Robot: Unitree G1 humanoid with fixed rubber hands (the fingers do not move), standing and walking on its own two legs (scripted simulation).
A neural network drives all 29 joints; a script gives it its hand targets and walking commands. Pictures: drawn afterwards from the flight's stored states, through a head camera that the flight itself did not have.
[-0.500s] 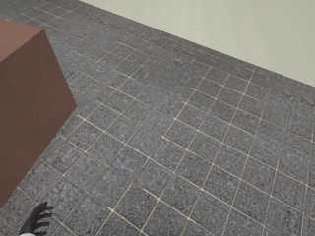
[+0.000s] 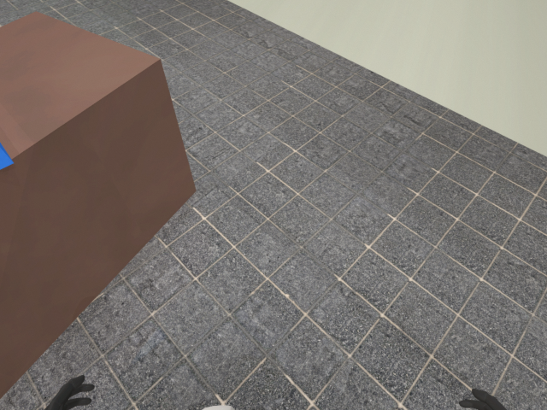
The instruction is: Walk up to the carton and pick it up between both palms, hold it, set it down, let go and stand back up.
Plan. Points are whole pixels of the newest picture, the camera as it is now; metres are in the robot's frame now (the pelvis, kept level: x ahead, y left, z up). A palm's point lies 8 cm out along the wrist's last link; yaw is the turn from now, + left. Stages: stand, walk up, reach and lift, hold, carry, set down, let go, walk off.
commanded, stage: walk up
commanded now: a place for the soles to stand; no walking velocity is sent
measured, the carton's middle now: out of the picture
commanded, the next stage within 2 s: none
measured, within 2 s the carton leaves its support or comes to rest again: neither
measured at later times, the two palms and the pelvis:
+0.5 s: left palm out of the picture +0.13 +0.35 -0.07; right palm (428, 279) +0.32 -0.28 -0.09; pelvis +0.15 +0.01 +0.01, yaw +16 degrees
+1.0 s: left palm out of the picture +0.19 +0.44 -0.08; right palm (344, 215) +0.47 -0.15 -0.10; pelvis +0.25 +0.10 -0.01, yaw +31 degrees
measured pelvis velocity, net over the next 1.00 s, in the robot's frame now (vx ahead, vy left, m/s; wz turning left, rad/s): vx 0.25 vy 0.10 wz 0.55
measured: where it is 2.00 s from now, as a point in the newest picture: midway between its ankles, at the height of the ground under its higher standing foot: (185, 367)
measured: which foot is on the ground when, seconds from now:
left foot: down 0.00-0.22, up 0.24-0.60, down 0.62-1.00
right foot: up 0.00-0.20, down 0.22-0.64, up 0.66-0.98, down 1.00-1.00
